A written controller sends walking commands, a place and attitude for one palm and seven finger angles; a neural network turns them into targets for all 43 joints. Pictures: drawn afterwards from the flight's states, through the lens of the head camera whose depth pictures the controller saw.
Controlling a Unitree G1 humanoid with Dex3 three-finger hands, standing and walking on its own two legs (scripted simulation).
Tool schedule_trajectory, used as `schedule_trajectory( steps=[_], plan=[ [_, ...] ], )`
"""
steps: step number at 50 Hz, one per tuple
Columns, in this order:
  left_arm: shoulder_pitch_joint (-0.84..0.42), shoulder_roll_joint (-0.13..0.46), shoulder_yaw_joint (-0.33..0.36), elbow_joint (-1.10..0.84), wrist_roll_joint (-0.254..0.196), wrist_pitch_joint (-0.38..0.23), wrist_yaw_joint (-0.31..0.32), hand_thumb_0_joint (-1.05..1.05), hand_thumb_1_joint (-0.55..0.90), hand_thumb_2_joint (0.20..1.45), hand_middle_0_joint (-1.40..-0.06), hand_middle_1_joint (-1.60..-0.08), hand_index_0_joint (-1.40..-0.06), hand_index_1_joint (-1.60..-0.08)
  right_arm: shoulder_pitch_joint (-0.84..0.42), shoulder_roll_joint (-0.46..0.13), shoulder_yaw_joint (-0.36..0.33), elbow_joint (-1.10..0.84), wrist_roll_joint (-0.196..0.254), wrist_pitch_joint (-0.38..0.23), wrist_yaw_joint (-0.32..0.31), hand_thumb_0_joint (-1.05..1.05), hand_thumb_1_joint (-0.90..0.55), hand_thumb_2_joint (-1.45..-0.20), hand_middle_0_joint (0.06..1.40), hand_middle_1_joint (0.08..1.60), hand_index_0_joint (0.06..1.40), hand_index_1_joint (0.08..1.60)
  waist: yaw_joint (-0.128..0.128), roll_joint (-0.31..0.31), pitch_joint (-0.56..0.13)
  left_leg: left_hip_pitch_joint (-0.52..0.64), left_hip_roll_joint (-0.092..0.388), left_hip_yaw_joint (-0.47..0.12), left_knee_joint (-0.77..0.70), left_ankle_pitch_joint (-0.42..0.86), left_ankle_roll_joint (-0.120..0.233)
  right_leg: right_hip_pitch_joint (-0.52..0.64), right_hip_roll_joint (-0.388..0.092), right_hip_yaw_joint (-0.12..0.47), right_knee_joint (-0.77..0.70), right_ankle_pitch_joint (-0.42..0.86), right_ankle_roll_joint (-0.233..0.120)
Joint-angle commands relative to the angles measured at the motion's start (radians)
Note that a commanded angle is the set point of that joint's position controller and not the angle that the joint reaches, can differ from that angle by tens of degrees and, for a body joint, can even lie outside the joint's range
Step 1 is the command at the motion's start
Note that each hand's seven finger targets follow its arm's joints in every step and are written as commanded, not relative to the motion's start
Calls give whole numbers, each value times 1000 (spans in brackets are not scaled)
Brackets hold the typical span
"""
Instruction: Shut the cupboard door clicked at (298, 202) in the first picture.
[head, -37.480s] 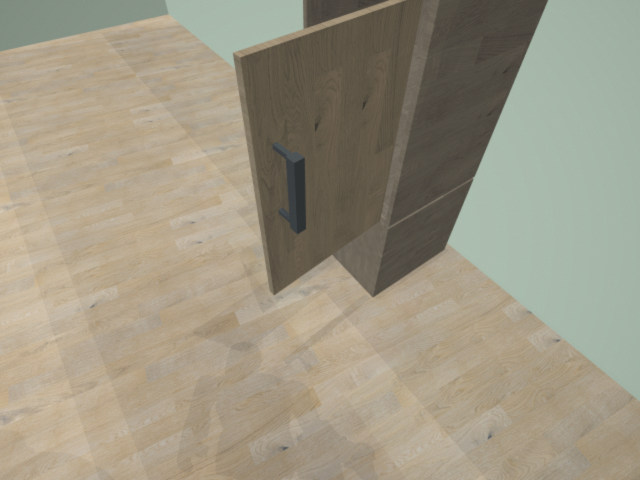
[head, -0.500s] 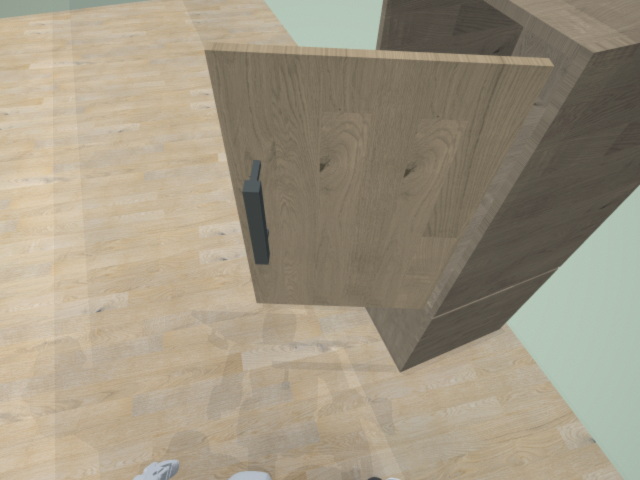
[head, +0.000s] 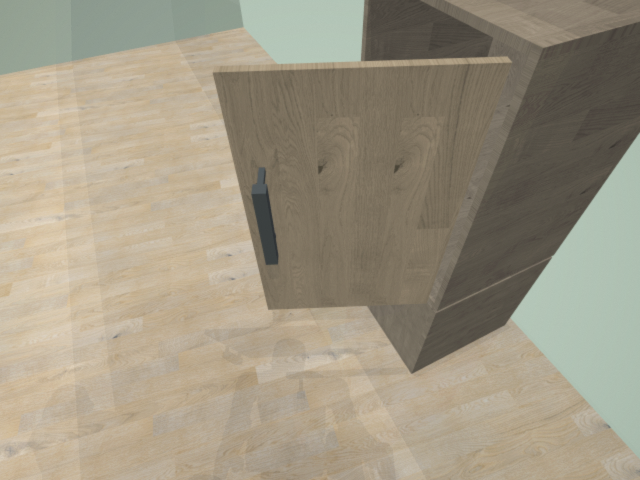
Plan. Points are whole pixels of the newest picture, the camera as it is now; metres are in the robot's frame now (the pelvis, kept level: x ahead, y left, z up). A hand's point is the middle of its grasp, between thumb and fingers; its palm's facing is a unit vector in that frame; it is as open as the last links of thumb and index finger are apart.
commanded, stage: come to a stop and stand still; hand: left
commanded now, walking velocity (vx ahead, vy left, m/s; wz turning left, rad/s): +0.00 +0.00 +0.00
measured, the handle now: (267, 218) +0.52 +0.12 +0.00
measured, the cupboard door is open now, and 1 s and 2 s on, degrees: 66 66 66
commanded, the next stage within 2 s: look again from close up in 0.42 s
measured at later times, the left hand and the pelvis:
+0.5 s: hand out of the picture -0.03 +0.14 -0.18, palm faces +0.03 -0.99 -0.14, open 7.3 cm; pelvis -0.01 -0.01 +0.00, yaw +0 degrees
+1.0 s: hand out of the picture +0.04 +0.25 -0.17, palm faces +0.04 -0.96 -0.29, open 7.4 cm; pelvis -0.02 +0.02 -0.01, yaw +1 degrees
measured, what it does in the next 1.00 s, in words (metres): stands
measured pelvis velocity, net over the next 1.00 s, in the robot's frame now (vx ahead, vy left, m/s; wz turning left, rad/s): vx -0.02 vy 0.02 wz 0.02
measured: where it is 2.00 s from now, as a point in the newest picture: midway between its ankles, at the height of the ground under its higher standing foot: outside the picture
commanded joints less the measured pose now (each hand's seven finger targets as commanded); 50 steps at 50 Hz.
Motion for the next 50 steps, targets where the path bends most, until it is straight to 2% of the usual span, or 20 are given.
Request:
schedule_trajectory(
  steps=[1, 5, 8, 15, 17, 20, 25, 26, 27, 28, 30, 31, 33, 35, 37, 39, 41, 44, 46, 50],
  plan=[
    [14, 99, 16, -29, -4, -15, 9, 0, 900, 900, -200, -300, -200, -300, 74, -76, -10, 10, 1, -16, -1, 0, -900, -900, 200, 300, 200, 300, -12, -110, 41, 94, 103, -112, -68, 73, -6, -116, -119, 125, -153, 104, -27],
    [31, 93, 16, -7, -6, -6, 6, 0, 900, 900, -200, -300, -200, -300, 90, -64, -2, 39, -3, -10, -7, 0, -900, -900, 200, 300, 200, 300, -6, -3, 113, 39, 99, -117, -112, -37, -11, -130, -106, 127, -176, -1, -25],
    [45, 90, 16, 1, -6, -4, 4, 0, 900, 900, -200, -300, -200, -300, 111, -53, 0, 49, -4, -9, -10, 0, -900, -900, 200, 300, 200, 300, -3, 11, 109, 26, 96, -117, -114, -54, -12, -119, -107, 129, -186, -22, -26],
    [55, 74, 16, 11, -10, -11, 3, 0, 900, 900, -200, -300, -200, -300, 151, -42, -1, 61, -4, -16, -15, 0, -900, -900, 200, 300, 200, 300, -5, -24, 62, 44, 100, -117, -99, -13, -13, -99, -108, 124, -181, 5, -29],
    [61, 67, 15, 15, -9, -11, 5, 0, 900, 900, -200, -300, -200, -300, 155, -39, -1, 61, -3, -16, -16, 0, -900, -900, 200, 300, 200, 300, -4, -43, 75, 40, 102, -118, -96, -7, -13, -105, -107, 118, -183, 8, -28],
    [71, 58, 14, 19, -11, -15, 6, 0, 900, 900, -200, -300, -200, -300, 165, -38, 1, 64, -2, -22, -18, 0, -900, -900, 200, 300, 200, 300, -5, -31, 50, 48, 109, -125, -94, 34, -10, -81, -104, 114, -167, 62, -27],
    [85, 46, 13, 26, -9, -16, 9, 0, 900, 900, -200, -300, -200, -300, 160, -30, 0, 65, 0, -24, -21, 0, -900, -900, 200, 300, 200, 300, -3, -27, 57, 51, 113, -127, -92, 50, -7, -82, -102, 108, -160, 92, -24],
    [55, 254, -3, -75, 9, -46, 12, 0, 900, 900, -200, -300, -200, -300, 74, -137, -12, -59, -12, -46, 2, 0, -900, -900, 200, 300, 200, 300, -22, 51, 84, 16, 69, -154, -15, 162, -7, -91, -93, 68, -132, 140, -31],
    [67, 189, 22, -77, 2, -49, 20, 0, 900, 900, -200, -300, -200, -300, 39, -121, -36, -64, -12, -64, -5, 0, -900, -900, 200, 300, 200, 300, 12, 39, -4, 14, 102, -138, 52, 105, 1, -102, -123, 108, -88, 114, -29],
    [71, 159, 23, -69, 8, -55, 24, 0, 900, 900, -200, -300, -200, -300, 52, -92, -38, -59, -11, -68, -10, 0, -900, -900, 200, 300, 200, 300, -6, 17, -74, 21, 101, -142, 77, 145, 2, -66, -140, 116, -80, 206, -34],
    [84, 142, 19, -84, 2, -55, 24, 0, 900, 900, -200, -300, -200, -300, 96, -71, -35, -62, -8, -64, -13, 0, -900, -900, 200, 300, 200, 300, -11, -26, -120, 19, 89, -131, 104, 122, 3, -48, -152, 123, -67, 252, -42],
    [84, 145, 18, -89, 3, -56, 26, 0, 900, 900, -200, -300, -200, -300, 90, -69, -30, -68, -10, -60, -10, 0, -900, -900, 200, 300, 200, 300, -7, -70, -108, -1, 81, -123, 112, 112, 7, -33, -156, 131, -65, 311, -38],
    [63, 158, 26, -107, 4, -53, 26, 0, 900, 900, -200, -300, -200, -300, 63, -94, -42, -82, -8, -53, -9, 0, -900, -900, 200, 300, 200, 300, -13, -91, -34, -29, 81, -121, 102, 86, 11, -82, -149, 130, -57, 280, -45],
    [55, 180, 32, -125, 8, -51, 24, 0, 900, 900, -200, -300, -200, -300, 43, -128, -50, -94, -6, -55, -10, 0, -900, -900, 200, 300, 200, 300, -9, -56, -4, -19, 98, -134, 85, 151, 22, -101, -126, 112, -28, 302, -43],
    [59, 198, 34, -134, 8, -50, 24, 0, 900, 900, -200, -300, -200, -300, 18, -147, -49, -103, -6, -56, -9, 0, -900, -900, 200, 300, 200, 300, -1, -42, -9, -1, 106, -136, 84, 227, 30, -90, -116, 97, -10, 351, -34],
    [39, 225, 41, -152, 9, -46, 22, 0, 900, 900, -200, -300, -200, -300, -11, -183, -54, -119, -6, -57, -9, 0, -900, -900, 200, 300, 200, 300, 3, -30, -10, 6, 115, -149, 71, 256, 38, -93, -106, 85, 1, 309, -29],
    [34, 223, 36, -158, 10, -40, 18, 0, 900, 900, -200, -300, -200, -300, -34, -185, -48, -124, -9, -56, -6, 0, -900, -900, 200, 300, 200, 300, 9, -7, -11, 12, 120, -149, 53, 236, 42, -92, -102, 82, -15, 247, -24],
    [0, 257, 38, -170, 10, -35, 10, 0, 900, 900, -200, -300, -200, -300, -82, -219, -47, -141, -10, -52, 0, 0, -900, -900, 200, 300, 200, 300, 9, -4, 2, 1, 120, -170, 12, 135, 41, -106, -98, 88, -38, 145, -21],
    [-13, 266, 37, -177, 12, -33, 5, 0, 900, 900, -200, -300, -200, -300, -95, -229, -43, -145, -11, -53, 4, 0, -900, -900, 200, 300, 200, 300, 10, -16, -12, 4, 124, -178, -6, 110, 43, -91, -98, 82, -53, 123, -19],
    [-39, 294, 36, -178, 12, -29, -5, 0, 900, 900, -200, -300, -200, -300, -129, -264, -42, -152, -11, -52, 9, 0, -900, -900, 200, 300, 200, 300, 9, 10, -17, 2, 128, -199, -62, 3, 37, -94, -101, 77, -71, 68, -14]
  ],
)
